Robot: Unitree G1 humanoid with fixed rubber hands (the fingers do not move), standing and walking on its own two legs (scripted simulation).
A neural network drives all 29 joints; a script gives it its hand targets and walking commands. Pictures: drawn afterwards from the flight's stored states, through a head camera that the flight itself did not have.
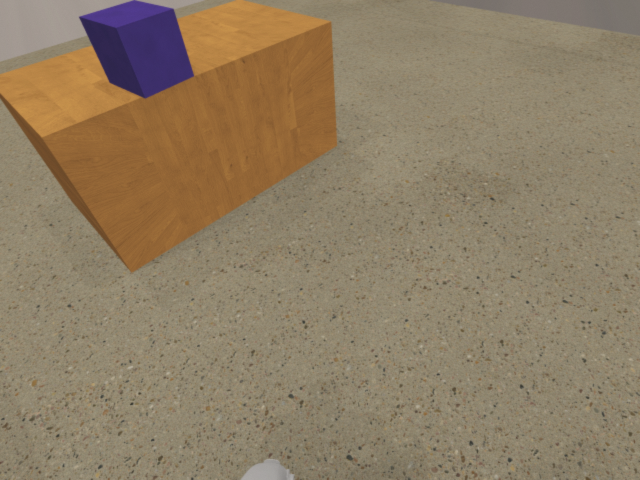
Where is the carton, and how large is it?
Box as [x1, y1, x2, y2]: [79, 0, 193, 98]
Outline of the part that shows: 79,17 111,83 145,98 193,76 172,8 133,0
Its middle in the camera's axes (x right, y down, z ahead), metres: -0.66 -0.69 +1.40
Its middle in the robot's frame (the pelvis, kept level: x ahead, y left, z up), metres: +1.54 +0.63 +0.01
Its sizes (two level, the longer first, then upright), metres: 0.252 0.216 0.231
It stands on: a pedestal, 0.68 m high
